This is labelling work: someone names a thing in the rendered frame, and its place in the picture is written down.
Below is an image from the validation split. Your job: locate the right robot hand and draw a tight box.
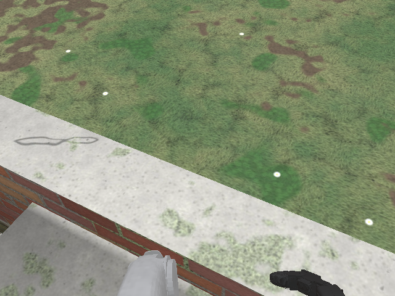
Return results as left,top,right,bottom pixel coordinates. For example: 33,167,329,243
270,269,345,296

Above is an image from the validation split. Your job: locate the left robot thigh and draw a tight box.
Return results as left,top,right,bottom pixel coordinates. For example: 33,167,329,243
117,254,179,296

